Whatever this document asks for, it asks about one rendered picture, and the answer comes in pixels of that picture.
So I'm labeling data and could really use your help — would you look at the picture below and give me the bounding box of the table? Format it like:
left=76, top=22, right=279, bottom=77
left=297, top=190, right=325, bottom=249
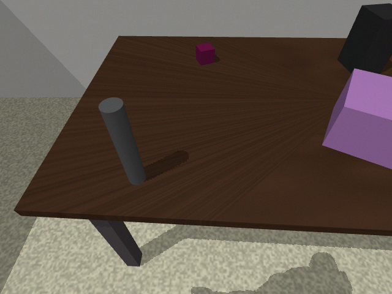
left=14, top=36, right=392, bottom=266

